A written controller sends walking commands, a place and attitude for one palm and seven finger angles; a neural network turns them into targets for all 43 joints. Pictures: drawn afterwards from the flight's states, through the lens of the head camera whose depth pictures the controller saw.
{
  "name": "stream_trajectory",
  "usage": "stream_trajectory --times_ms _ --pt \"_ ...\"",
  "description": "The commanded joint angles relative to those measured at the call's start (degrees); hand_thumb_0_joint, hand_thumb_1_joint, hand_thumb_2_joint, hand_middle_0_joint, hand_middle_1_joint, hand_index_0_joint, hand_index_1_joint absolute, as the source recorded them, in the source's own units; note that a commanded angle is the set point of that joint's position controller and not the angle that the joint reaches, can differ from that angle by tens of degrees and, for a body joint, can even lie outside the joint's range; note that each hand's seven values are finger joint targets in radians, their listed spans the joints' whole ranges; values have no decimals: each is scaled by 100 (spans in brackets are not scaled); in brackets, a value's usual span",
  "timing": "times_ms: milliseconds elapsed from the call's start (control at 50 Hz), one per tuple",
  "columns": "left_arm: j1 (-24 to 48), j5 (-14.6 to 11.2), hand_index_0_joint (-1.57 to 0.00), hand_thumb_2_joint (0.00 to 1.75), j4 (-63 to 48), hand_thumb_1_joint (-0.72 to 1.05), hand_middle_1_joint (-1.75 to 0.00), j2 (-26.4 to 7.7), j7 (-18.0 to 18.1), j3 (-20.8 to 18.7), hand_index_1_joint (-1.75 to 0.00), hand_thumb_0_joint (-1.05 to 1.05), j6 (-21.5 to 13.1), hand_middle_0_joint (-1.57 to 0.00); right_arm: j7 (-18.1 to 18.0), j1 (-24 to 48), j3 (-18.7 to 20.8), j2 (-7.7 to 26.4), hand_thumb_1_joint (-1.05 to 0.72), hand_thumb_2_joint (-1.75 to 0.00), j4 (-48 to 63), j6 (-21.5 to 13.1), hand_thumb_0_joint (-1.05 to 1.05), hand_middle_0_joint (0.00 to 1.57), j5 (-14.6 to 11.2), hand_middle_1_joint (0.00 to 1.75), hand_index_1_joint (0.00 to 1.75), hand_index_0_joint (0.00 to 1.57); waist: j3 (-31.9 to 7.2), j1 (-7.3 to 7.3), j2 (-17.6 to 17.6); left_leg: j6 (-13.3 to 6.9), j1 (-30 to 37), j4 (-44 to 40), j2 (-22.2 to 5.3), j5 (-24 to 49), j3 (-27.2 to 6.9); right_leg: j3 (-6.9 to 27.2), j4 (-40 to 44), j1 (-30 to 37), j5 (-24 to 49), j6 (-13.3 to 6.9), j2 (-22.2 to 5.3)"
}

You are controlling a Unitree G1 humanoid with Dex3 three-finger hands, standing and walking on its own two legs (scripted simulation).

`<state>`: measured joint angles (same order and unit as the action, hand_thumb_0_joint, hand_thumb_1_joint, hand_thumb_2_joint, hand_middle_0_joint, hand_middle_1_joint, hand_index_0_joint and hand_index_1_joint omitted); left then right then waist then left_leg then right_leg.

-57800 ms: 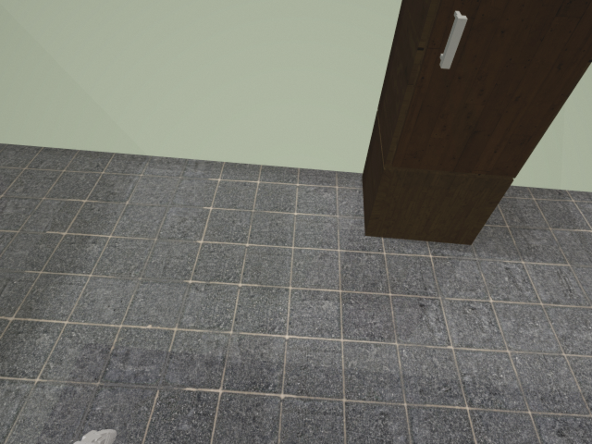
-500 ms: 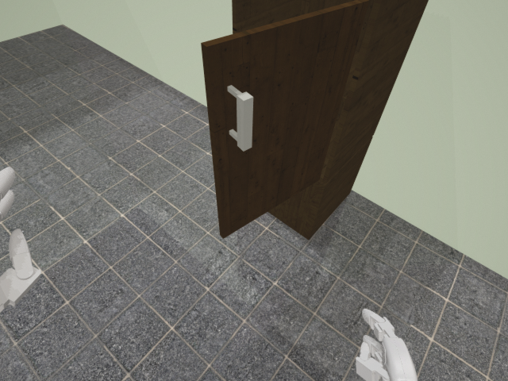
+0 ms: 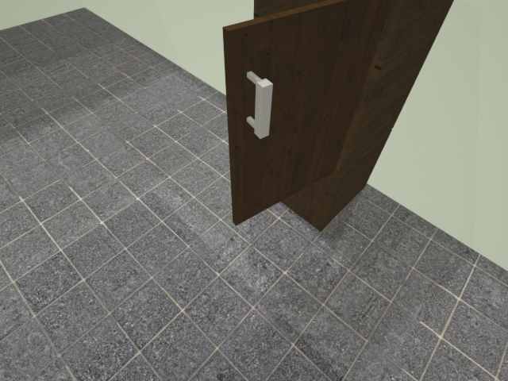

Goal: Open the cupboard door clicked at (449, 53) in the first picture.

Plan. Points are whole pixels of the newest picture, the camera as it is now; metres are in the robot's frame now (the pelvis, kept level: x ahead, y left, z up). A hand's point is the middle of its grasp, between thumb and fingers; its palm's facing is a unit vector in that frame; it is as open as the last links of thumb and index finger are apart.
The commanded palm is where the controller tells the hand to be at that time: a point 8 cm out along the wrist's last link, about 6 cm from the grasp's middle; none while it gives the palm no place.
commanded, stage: let the arm hang, fingers relaxed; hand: left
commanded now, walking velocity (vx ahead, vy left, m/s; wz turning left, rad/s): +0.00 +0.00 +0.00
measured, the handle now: (257, 105) +0.59 +0.04 +0.10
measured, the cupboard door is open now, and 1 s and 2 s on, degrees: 78 78 78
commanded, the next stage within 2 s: look to check the result in 0.60 s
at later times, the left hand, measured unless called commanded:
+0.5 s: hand out of the picture +0.00 +0.15 -0.18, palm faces +0.05 -0.99 -0.15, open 7.3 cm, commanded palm none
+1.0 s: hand out of the picture +0.00 +0.16 -0.17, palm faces +0.05 -0.98 -0.19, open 7.4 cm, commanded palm none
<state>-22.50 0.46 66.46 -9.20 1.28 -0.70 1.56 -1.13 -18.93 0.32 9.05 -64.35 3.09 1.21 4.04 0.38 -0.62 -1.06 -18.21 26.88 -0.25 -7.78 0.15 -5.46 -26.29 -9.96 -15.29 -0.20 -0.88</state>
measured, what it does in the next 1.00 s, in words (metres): stands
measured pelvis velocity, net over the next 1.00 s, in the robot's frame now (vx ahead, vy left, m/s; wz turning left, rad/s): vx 0.03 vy -0.01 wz -0.01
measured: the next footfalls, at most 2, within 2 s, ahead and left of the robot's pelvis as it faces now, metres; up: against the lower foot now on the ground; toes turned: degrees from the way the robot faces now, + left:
none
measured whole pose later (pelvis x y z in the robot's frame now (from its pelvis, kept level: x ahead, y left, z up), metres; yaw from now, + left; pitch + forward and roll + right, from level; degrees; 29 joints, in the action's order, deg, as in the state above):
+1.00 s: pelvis +0.03 -0.01 +0.00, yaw -1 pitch -2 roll +0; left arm -17.6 0.3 66.8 -7.1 2.2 -0.9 -0.3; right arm -1.7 -14.5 0.3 8.1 -66.2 1.1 1.1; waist 3.4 0.0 -0.9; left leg -0.6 -13.7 24.8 0.1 -9.3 1.0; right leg -4.6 -24.6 -6.0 -16.8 -0.3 -1.2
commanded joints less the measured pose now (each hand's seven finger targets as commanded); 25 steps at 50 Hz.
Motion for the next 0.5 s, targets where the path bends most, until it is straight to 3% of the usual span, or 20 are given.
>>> stream_trajectory --times_ms 0,40,140,280,360,480 --pt "-245 6 -20 90 -89 90 -30 -450 44 -108 -30 0 -137 -20 -81 -205 103 489 -90 -90 189 -168 0 20 2 30 30 20 -3 -98 -90 -91 315 -748 -446 -1129 -607 524 731 -506 -759 -269 -450" --pt "-305 7 -20 90 -30 90 -30 -370 68 -112 -30 0 -147 -20 -82 -305 95 395 -90 -90 110 -166 0 20 8 30 30 20 62 -107 147 -88 343 -659 -413 -977 -537 550 764 -585 -816 -276 -480" --pt "-360 4 -20 90 2 90 -30 -282 104 -121 -30 0 -141 -20 -68 -419 79 190 -90 -90 -28 -148 0 20 16 30 30 20 287 -139 295 -71 413 -446 -335 -838 -398 605 846 -924 -1115 -313 -561" --pt "-356 17 -20 90 -67 90 -30 -197 132 -152 -30 0 -152 -20 -71 -349 73 93 -90 -90 -58 -195 0 20 17 30 30 20 459 -65 68 -97 198 -610 -398 -758 -460 509 633 -790 -756 -248 -464" --pt "-295 14 -20 90 -108 90 -30 -146 132 -168 -30 0 -170 -20 -81 -276 75 92 -90 -90 -52 -233 0 20 35 30 30 20 377 -55 -149 -95 182 -691 -385 -658 -504 500 565 -579 -470 -245 -473" --pt "-167 8 -20 90 -136 90 -30 -198 123 -192 -30 0 -195 -20 -95 -206 81 144 -90 -90 -3 -275 0 20 15 30 30 20 168 -35 -146 -90 318 -671 -417 -241 -491 465 579 -301 -86 -228 -481"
